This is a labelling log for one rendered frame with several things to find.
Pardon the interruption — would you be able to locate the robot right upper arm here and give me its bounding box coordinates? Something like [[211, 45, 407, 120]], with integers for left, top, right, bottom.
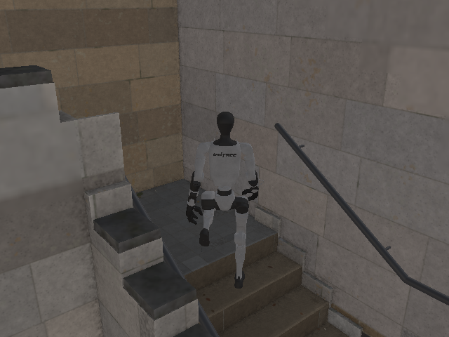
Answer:
[[240, 143, 256, 181]]

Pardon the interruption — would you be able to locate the robot left upper arm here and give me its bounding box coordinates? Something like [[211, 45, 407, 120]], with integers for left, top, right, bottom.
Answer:
[[194, 142, 210, 182]]

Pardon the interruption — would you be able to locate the robot right hand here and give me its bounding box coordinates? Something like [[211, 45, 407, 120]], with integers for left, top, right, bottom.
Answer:
[[242, 189, 258, 201]]

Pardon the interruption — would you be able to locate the robot right shin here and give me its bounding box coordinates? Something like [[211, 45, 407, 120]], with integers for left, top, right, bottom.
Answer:
[[235, 233, 246, 279]]

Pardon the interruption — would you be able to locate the right robot foot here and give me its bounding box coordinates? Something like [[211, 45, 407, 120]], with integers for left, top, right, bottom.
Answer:
[[234, 271, 245, 289]]

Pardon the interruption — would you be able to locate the robot left hand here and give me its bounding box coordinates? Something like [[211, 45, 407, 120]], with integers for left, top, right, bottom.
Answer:
[[186, 205, 203, 225]]

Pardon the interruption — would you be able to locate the left robot forearm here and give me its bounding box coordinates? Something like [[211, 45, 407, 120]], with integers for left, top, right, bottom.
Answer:
[[187, 171, 201, 206]]

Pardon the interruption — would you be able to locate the right robot forearm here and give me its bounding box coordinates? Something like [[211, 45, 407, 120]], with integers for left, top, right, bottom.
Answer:
[[248, 171, 259, 193]]

